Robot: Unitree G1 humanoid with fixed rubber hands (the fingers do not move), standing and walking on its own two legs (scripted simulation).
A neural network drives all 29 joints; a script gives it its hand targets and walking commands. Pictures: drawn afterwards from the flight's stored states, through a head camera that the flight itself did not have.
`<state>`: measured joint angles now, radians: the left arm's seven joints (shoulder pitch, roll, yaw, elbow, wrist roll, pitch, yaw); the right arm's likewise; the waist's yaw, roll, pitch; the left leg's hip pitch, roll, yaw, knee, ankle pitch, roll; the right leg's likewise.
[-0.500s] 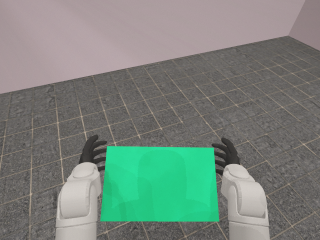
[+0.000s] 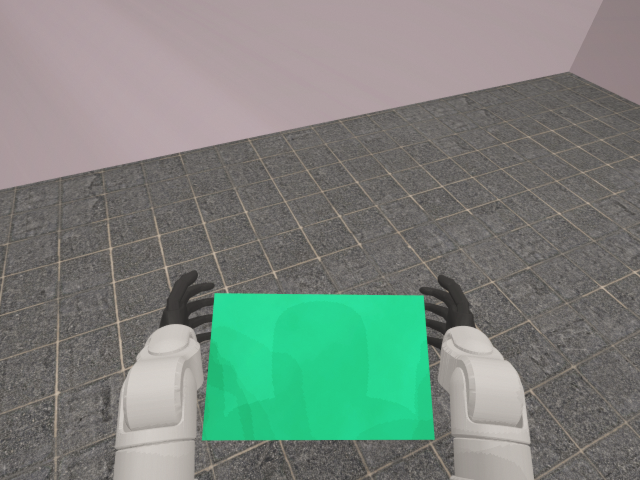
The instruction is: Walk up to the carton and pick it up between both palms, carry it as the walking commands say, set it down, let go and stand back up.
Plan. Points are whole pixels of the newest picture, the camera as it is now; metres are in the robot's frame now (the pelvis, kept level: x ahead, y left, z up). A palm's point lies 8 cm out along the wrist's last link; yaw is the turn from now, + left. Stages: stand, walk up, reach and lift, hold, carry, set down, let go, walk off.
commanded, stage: carry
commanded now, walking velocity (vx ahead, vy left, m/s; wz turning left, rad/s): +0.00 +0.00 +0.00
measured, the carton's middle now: (317, 363) +0.29 +0.00 -0.03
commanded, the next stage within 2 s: hold in 0.24 s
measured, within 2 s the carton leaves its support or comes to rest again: neither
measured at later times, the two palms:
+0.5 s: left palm (162, 345) +0.27 +0.18 +0.06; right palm (444, 348) +0.27 -0.15 +0.05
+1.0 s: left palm (163, 327) +0.30 +0.19 +0.06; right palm (439, 327) +0.29 -0.15 +0.06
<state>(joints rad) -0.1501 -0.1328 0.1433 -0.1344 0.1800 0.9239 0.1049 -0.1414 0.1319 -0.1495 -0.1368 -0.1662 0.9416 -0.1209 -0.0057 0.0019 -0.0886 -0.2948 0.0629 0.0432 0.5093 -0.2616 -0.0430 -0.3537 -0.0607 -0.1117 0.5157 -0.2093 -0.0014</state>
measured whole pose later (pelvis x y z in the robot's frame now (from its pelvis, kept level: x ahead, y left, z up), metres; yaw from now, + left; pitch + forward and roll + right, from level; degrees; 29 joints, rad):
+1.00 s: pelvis +0.02 +0.02 +0.02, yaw +1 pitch -6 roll -1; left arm -0.20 -0.14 0.24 0.18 0.31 0.69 -0.07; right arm -0.17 0.13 -0.25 0.16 -0.31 0.71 0.05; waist -0.02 0.00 0.00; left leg 0.02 0.02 0.00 0.28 -0.19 -0.01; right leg -0.01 -0.02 -0.04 0.24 -0.12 0.01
